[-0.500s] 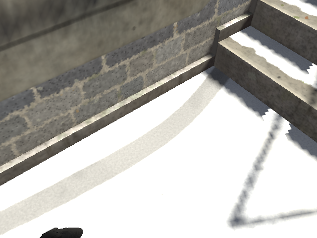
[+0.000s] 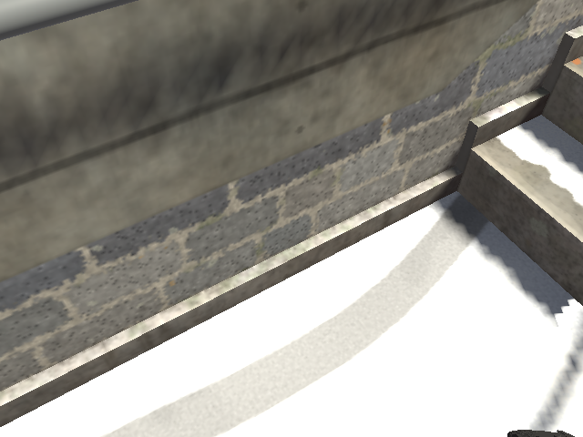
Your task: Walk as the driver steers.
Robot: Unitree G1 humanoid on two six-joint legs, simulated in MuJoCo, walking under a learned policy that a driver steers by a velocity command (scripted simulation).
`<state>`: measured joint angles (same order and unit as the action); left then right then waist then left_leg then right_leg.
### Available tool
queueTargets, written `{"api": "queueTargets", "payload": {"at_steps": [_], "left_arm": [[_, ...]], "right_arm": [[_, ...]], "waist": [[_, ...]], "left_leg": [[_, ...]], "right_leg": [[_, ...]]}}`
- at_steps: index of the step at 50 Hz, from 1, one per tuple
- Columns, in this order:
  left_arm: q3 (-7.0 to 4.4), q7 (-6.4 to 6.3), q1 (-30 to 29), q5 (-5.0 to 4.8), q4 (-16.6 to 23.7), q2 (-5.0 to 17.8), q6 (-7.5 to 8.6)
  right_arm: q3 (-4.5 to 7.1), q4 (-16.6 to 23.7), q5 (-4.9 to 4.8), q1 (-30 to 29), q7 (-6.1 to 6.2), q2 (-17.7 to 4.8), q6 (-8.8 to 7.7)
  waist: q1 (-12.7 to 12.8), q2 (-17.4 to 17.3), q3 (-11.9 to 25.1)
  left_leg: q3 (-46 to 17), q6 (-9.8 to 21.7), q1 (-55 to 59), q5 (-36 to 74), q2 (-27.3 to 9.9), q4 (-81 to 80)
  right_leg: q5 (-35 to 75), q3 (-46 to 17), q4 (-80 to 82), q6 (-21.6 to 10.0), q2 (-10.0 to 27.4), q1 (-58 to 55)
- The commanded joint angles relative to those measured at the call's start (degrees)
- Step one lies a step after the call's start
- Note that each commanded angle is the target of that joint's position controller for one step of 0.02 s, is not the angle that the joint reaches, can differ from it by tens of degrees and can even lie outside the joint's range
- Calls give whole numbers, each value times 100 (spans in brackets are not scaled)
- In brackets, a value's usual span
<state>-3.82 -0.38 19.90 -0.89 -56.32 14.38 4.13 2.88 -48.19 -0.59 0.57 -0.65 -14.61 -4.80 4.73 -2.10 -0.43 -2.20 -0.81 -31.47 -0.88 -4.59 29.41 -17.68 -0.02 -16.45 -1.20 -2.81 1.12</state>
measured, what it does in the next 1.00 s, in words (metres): walks ahead, turning right: left foot, then right foot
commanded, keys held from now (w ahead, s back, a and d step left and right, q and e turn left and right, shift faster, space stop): w+e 0.88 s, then e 0.12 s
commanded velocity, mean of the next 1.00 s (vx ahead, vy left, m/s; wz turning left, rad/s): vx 0.40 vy -0.09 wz -0.54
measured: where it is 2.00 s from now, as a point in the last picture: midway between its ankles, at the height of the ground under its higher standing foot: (506, 382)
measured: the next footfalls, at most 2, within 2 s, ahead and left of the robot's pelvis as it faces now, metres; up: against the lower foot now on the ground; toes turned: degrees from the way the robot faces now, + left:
left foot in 0.04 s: +0.19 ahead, +0.14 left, +0.00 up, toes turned -1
right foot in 0.60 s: +0.35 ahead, -0.23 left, +0.00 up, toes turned -18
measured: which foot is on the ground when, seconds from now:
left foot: up 0.00-0.02, down 0.04-0.58, up 0.60-1.00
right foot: down 0.00-0.04, up 0.06-0.58, down 0.60-1.00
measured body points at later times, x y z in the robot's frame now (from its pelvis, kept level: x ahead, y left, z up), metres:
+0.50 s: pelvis +0.22 -0.03 +0.00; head +0.26 -0.01 +0.45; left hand +0.47 +0.15 -0.11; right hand +0.16 -0.34 -0.10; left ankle +0.15 +0.14 -0.74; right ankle +0.33 -0.22 -0.69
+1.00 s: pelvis +0.44 -0.18 +0.00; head +0.46 -0.21 +0.45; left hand +0.63 +0.06 -0.10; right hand +0.49 -0.50 -0.10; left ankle +0.63 -0.13 -0.71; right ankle +0.32 -0.22 -0.74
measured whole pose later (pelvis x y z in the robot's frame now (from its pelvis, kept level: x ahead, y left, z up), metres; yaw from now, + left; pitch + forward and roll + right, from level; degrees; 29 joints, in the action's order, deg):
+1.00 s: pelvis +0.44 -0.18 +0.00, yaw -33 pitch +2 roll +0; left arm -3.6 0.2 20.8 1.0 -44.2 18.6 2.4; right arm 0.9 -41.1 2.0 3.0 -0.5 -16.5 -2.0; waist 4.0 -1.8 -2.0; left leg -1.8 -2.5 -30.0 -4.8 -0.9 30.2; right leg -18.4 -13.1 -23.6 -4.2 -7.1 6.0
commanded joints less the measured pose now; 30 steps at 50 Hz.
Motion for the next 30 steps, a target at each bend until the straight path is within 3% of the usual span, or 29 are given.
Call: {"api": "queueTargets", "payload": {"at_steps": [1, 2, 3, 4, 5, 6, 7, 8, 11, 12, 13, 14, 16, 19, 23, 25, 27, 28, 29, 30], "left_arm": [[-253, -113, -451, -32, 350, 1133, -2], [-155, -106, -446, 28, 425, 818, 26], [-34, -73, -363, 131, 602, 371, 100], [83, -31, 218, -22, 696, 2, 242], [-37, 4, -52, -110, 585, 637, 249], [-84, 22, -544, -119, 701, 856, 236], [-88, 3, -745, -55, 731, 819, 160], [-113, -1, -816, 5, 766, 780, 83], [-41, 91, -837, -99, 941, 431, -97], [-123, 125, -619, 27, 1053, 650, -223], [-101, 200, -530, 124, 1111, 498, -266], [-83, 274, -519, 123, 1257, 429, -307], [-44, 409, -911, 90, 1542, 428, -387], [-19, 592, -1458, 147, 1979, 457, -570], [-40, 708, -1712, 115, 2298, 561, -583], [-71, 759, -1654, 98, 2382, 629, -569], [-184, 764, -1291, 81, 2353, 850, -490], [-298, 733, -673, 62, 2151, 1041, -429], [-440, 650, 127, 72, 1869, 1291, -393], [-557, 553, 389, 45, 1779, 1693, -411]], "right_arm": [[265, 167, 108, 565, -32, -935, -159], [402, -57, 151, 1507, 17, -1244, -198], [497, -153, 215, 2381, 104, -1621, -161], [490, -191, 276, 2531, 85, -1756, -136], [358, -90, 208, 2165, 134, -1237, -126], [289, 11, 160, 1870, 165, -948, -129], [238, 34, 155, 1531, 148, -849, -157], [196, -3, 141, 1329, 145, -754, -177], [145, -96, 154, 1208, 135, -650, -162], [164, -62, 124, 1200, 221, -971, -121], [183, -128, 173, 1343, 319, -1072, -52], [182, -106, 190, 1397, 385, -1126, -3], [203, -4, 128, 1323, 468, -1195, 66], [197, -25, 84, 1543, 553, -1236, 107], [321, 39, -12, 1607, 624, -1554, 248], [393, 87, -65, 1543, 648, -1704, 348], [492, 185, -95, 1528, 664, -1911, 458], [484, 254, -99, 1511, 647, -1852, 491], [404, 301, -101, 1542, 628, -1628, 470], [291, 478, 137, 1677, 596, -1259, 400]], "waist": [[-781, 786, 96], [-1120, 547, 742], [-1307, -466, 1536], [-978, -2292, 1995], [-988, -1365, 1619], [-1030, -784, 1034], [-871, -284, 785], [-704, -244, 472], [-532, -368, 111], [-357, 312, -241], [-278, 171, 41], [-253, -87, 210], [-370, -421, 325], [-507, -481, 124], [-561, -602, -249], [-491, -763, -347], [-295, -945, -126], [-49, -953, 227], [312, -767, 652], [325, 171, 749]], "left_leg": [[109, 142, 1295, -414, 169, -284], [-63, 383, 2623, -379, -50, -160], [-1395, 725, 4363, -1018, -1134, -254], [-3916, 1464, 5300, -1747, -2089, -1190], [-3625, 1360, 4928, -2280, -1953, -1300], [-2656, 1112, 4293, -2243, -1813, -1340], [-2088, 984, 3580, -1859, -1636, -1484], [-1669, 932, 3039, -1462, -1472, -1675], [-576, 868, 2454, -279, -1250, -2079], [-575, 815, 2314, 3099, -1562, -1323], [-173, 761, 2387, 3974, -1614, -1133], [104, 747, 2447, 3862, -1570, -1111], [560, 740, 2395, 2421, -1391, -1402], [772, 712, 2490, 1552, -1452, -1536], [904, 609, 3085, 1188, -1754, -1525], [1082, 517, 3208, 1628, -1763, -1289], [1274, 451, 3232, 2843, -1635, -560], [1358, 469, 3193, 3391, -1524, 291], [1484, 329, 2848, 3392, -1233, 1432], [1311, 47, 1227, 364, -833, 3106]], "right_leg": [[2388, -1049, -495, -743, 1367, 533], [2463, -825, -1627, -548, 967, 1006], [837, -300, -3564, -215, 300, 2391], [-1920, -455, -5112, -93, -255, 3989], [-1618, -906, -5855, -122, 193, 4514], [-1043, -768, -5863, -218, 468, 4693], [-504, -639, -5722, -234, 759, 4432], [-128, -691, -5484, -199, 958, 4237], [364, -643, -5264, -117, 1131, 4056], [245, -823, -5217, 13, 718, 4061], [286, -806, -5076, 101, 672, 4136], [520, -742, -4868, 161, 645, 4131], [1300, -454, -4094, 229, 710, 4030], [1935, -309, -3330, 261, 684, 3811], [1414, -117, -2757, 231, 782, 3913], [827, 116, -2436, 135, 712, 3609], [212, 474, -1986, -43, 365, 2764], [284, 660, -1692, -152, 66, 2023], [706, 791, -1210, -371, -333, 884], [2222, -433, -1235, -772, 209, -439]]}}
Over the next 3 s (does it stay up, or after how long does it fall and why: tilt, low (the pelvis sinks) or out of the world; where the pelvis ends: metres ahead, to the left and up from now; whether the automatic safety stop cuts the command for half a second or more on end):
stays up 0.58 -0.93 0.17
